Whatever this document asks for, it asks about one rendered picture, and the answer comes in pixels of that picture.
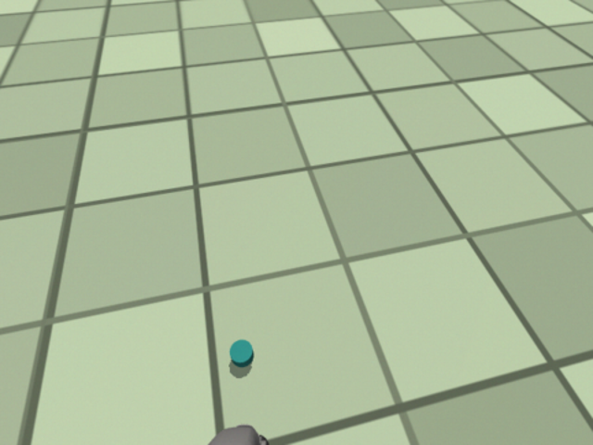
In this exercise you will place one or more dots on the tin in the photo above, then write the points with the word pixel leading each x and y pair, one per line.
pixel 241 353

